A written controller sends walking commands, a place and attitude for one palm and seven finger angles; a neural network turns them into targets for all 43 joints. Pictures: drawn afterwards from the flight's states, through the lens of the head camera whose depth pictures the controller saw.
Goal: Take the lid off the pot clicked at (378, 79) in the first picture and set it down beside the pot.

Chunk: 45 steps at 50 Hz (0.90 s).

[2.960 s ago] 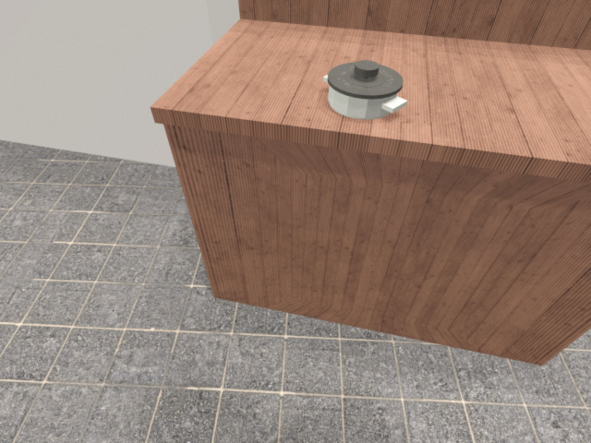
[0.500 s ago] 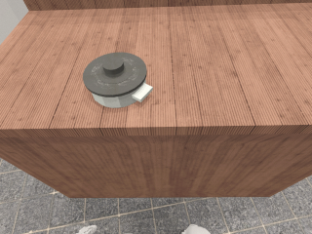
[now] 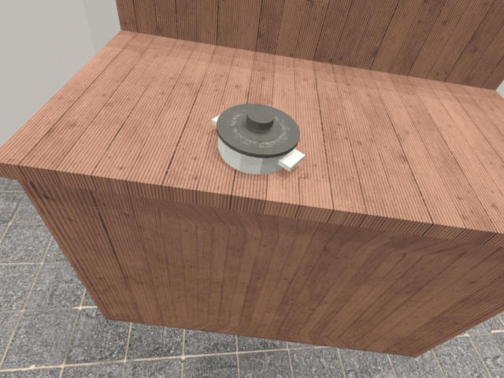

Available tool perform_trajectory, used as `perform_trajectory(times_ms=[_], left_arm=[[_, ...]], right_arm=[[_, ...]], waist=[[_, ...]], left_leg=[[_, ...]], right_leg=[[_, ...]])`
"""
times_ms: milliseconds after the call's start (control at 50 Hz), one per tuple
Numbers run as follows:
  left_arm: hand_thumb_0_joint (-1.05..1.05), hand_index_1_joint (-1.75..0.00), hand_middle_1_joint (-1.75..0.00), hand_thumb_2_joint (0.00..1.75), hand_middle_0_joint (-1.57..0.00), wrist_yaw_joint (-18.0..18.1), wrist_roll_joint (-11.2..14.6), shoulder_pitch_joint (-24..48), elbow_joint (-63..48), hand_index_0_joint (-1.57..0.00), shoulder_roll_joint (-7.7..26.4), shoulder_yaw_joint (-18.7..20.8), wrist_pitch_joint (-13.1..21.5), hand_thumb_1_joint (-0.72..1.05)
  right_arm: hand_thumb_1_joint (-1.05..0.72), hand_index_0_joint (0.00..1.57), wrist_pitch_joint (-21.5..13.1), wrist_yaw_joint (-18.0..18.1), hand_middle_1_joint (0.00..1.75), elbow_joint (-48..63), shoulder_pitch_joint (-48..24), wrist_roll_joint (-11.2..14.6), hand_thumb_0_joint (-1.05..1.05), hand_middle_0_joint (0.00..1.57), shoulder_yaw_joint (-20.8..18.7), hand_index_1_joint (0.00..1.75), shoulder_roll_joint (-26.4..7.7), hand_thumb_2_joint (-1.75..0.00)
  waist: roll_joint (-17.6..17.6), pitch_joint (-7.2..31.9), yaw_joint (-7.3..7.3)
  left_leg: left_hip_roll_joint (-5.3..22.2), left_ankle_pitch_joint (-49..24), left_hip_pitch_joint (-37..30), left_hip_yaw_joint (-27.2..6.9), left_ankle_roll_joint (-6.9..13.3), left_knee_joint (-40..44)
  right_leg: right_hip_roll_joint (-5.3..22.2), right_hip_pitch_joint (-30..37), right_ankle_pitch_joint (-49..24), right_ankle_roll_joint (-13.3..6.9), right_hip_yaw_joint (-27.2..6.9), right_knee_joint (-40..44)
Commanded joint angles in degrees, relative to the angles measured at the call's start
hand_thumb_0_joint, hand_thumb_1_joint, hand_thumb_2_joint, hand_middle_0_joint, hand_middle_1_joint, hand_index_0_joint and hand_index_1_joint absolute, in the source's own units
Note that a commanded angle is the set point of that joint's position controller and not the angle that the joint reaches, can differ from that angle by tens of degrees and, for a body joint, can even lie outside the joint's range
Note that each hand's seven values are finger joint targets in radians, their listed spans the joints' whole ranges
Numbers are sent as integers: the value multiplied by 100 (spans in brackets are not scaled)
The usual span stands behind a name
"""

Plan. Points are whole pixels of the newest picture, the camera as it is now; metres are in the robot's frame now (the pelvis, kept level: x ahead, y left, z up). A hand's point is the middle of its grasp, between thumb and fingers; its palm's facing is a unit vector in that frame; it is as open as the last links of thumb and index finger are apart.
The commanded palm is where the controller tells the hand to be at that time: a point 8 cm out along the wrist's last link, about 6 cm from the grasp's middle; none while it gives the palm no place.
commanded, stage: come to a stop and stand still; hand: left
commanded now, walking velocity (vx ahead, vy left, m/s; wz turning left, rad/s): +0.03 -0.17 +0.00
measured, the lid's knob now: (260, 118) +0.54 +0.04 +0.14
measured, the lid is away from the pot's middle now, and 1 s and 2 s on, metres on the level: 0.00 0.00 0.00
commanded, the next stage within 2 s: look again from close up in 0.78 s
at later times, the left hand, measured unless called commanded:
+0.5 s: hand out of the picture +0.04 +0.12 -0.18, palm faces -0.02 -0.98 -0.22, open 7.2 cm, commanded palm none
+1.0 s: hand out of the picture -0.02 +0.10 -0.19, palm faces -0.01 -0.99 -0.17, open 7.4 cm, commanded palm none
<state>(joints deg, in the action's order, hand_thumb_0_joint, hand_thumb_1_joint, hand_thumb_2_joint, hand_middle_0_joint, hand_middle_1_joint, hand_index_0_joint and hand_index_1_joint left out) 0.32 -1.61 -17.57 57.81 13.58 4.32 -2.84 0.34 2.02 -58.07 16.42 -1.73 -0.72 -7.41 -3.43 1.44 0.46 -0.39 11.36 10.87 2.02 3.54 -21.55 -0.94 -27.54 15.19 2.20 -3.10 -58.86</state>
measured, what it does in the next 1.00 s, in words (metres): steps on the spot: right foot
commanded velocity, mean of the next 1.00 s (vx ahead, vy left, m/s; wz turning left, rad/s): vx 0.00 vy -0.02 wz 0.00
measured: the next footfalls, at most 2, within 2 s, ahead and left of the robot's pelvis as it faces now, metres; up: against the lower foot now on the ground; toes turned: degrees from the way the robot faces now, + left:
right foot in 0.40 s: +0.00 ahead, -0.18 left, +0.00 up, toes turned -3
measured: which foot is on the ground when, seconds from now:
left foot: down 0.00-1.00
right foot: up 0.00-0.38, down 0.40-1.00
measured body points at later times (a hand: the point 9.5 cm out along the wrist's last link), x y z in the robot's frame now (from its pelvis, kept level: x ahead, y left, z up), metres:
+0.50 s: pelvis -0.01 -0.06 -0.01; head -0.01 -0.07 +0.44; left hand +0.04 +0.17 -0.16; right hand -0.08 -0.27 -0.18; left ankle +0.00 +0.07 -0.75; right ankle -0.04 -0.17 -0.75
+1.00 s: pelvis +0.00 -0.06 -0.02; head +0.02 -0.06 +0.43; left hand -0.02 +0.15 -0.18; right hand +0.04 -0.29 -0.17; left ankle +0.00 +0.06 -0.75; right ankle -0.04 -0.17 -0.75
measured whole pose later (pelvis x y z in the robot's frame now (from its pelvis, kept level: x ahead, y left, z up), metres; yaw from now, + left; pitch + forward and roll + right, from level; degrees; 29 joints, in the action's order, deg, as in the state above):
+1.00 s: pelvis +0.00 -0.06 -0.02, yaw -2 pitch +0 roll -2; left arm 2.4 -1.2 -19.1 63.0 6.4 -0.3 1.4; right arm -0.1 1.5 -60.0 11.5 -0.6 -1.8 -10.3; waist 1.6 -2.1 0.2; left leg 2.6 17.1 15.0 1.0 -0.4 -32.6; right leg -1.3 -9.9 18.1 -0.3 1.2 -28.2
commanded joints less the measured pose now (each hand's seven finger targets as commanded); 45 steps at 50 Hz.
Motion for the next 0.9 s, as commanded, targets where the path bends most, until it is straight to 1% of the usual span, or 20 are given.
perform_trajectory(times_ms=[0,40,80,120,180,280,320,340,360,380,400,420,440,460,500,600,700,840,860,880], left_arm=[[0,-30,-30,90,-20,14,-4,-30,-236,-20,215,29,87,90],[0,-30,-30,90,-20,24,19,-27,-228,-20,170,22,63,90],[0,-30,-30,90,-20,36,33,-137,-169,-20,131,15,19,90],[0,-30,-30,90,-20,28,49,-71,-153,-20,91,-12,3,90],[0,-30,-30,90,-20,21,64,17,-122,-20,-50,-77,8,90],[0,-30,-30,90,-20,55,126,31,-13,-20,-254,-174,121,90],[0,-30,-30,90,-20,82,121,-286,153,-20,-241,-181,182,90],[0,-30,-30,90,-20,113,104,-424,234,-20,-203,-174,222,90],[0,-30,-30,90,-20,162,96,-442,288,-20,-42,-168,272,90],[0,-30,-30,90,-20,186,107,-334,284,-20,149,-163,307,90],[0,-30,-30,90,-20,185,118,-195,236,-20,305,-158,319,90],[0,-30,-30,90,-20,173,125,5,160,-20,337,-176,296,90],[0,-30,-30,90,-20,180,124,38,193,-20,350,-142,366,90],[0,-30,-30,90,-20,190,129,28,220,-20,192,-167,399,90],[0,-30,-30,90,-20,202,139,96,215,-20,77,-220,409,90],[0,-30,-30,90,-20,205,149,-58,279,-20,92,-192,401,90],[0,-30,-30,90,-20,196,130,-115,313,-20,113,-192,400,90],[0,-30,-30,90,-20,185,113,-201,407,-20,82,-218,399,90],[0,-30,-30,90,-20,432,15,-856,623,-20,218,-216,571,90],[0,-30,-30,90,-20,399,25,-508,328,-20,421,-217,645,90]], right_arm=[[-90,20,-207,151,30,92,622,41,0,20,-221,30,-939,-90],[-90,20,-219,195,30,3,830,32,0,20,-196,30,-899,-90],[-90,20,-209,222,30,-80,876,35,0,20,-195,30,-925,-90],[-90,20,-196,221,30,-86,827,40,0,20,-201,30,-875,-90],[-90,20,-164,184,30,-220,829,24,0,20,-209,30,-875,-90],[-90,20,-100,93,30,-357,633,3,0,20,-254,30,-873,-90],[-90,20,-87,77,30,-413,567,50,0,20,-267,30,-808,-90],[-90,20,-86,57,30,-467,554,75,0,20,-256,30,-705,-90],[-90,20,-83,39,30,-492,594,114,0,20,-209,30,-483,-90],[-90,20,-65,16,30,-485,568,118,0,20,-134,30,-251,-90],[-90,20,-52,-22,30,-481,592,95,0,20,-89,30,-140,-90],[-90,20,-47,-61,30,-490,621,83,0,20,-87,30,-133,-90],[-90,20,-9,-47,30,-560,610,32,0,20,-91,30,-127,-90],[-90,20,-14,-34,30,-590,568,28,0,20,-96,30,-248,-90],[-90,20,-21,-13,30,-662,642,56,0,20,-99,30,-283,-90],[-90,20,-30,17,30,-708,400,86,0,20,-96,30,-347,-90],[-90,20,-36,24,30,-658,145,93,0,20,-120,30,-438,-90],[-90,20,-59,33,30,-582,-193,111,0,20,-127,30,-579,-90],[-90,20,-168,-18,30,-139,-636,166,0,20,-123,30,-746,-90],[-90,20,-133,-77,30,71,-290,150,0,20,-74,30,-400,-90]], waist=[[939,-348,-268],[854,-260,-298],[1025,-160,-266],[1002,-277,-271],[1154,-199,-293],[1359,-249,-241],[973,-251,-55],[740,-230,6],[308,-246,-16],[-246,-486,-55],[-434,-534,-140],[29,-635,-211],[-820,-624,-180],[-935,-699,-158],[-660,-685,-216],[77,-650,-115],[311,-456,-90],[289,-367,-57],[78,-292,192],[-104,56,-167]], left_leg=[[1586,-154,-848,-1391,31,1098],[1716,-994,-1039,-1491,100,996],[1763,-1327,-1120,-1426,143,940],[1758,-1241,-926,-1379,332,946],[1663,-885,-805,-1272,435,981],[1466,7,-33,-1254,413,919],[1266,448,483,-1140,208,630],[1017,560,641,-872,8,396],[730,590,914,-550,-188,-38],[379,737,1039,-169,-356,-393],[276,753,798,-19,-400,-547],[259,582,486,-57,-380,-524],[257,355,547,3,-424,-704],[307,258,551,-12,-431,-766],[384,-49,336,-95,-450,-580],[471,-616,62,-136,-472,-387],[540,-765,-185,-173,-446,-335],[597,-909,-386,-230,-400,-223],[595,-660,136,37,-490,-1649],[345,911,626,-160,-369,-1552]], right_leg=[[155,-899,52,34,-220,-145],[174,-832,220,24,-266,-50],[218,-714,316,38,-271,0],[283,-541,462,13,-181,234],[359,-187,624,-19,74,800],[270,999,785,-145,477,2306],[215,1804,-57,-145,571,3312],[310,2122,-428,-134,476,3773],[674,2339,-396,-249,-26,4010],[1141,2035,-150,-487,-605,4330],[1435,1566,233,-683,-790,4566],[1477,1157,602,-734,-704,4604],[1194,1237,244,-722,-729,4621],[1181,1303,-473,-730,-674,4526],[1056,1372,-1228,-691,-384,4225],[828,1505,-1615,-489,-201,4007],[740,1572,-1605,-424,-167,3959],[699,1582,-1581,-380,-112,3932],[1143,1738,-4504,-14,-696,3932],[1327,2274,-4495,-373,-667,3613]])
